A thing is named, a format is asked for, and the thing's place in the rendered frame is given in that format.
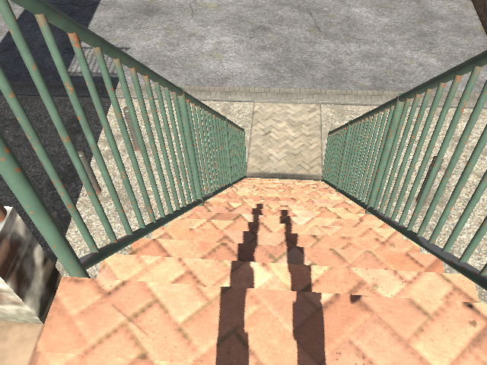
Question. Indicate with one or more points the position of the stairs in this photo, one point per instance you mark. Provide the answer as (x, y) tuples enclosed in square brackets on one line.
[(288, 234)]

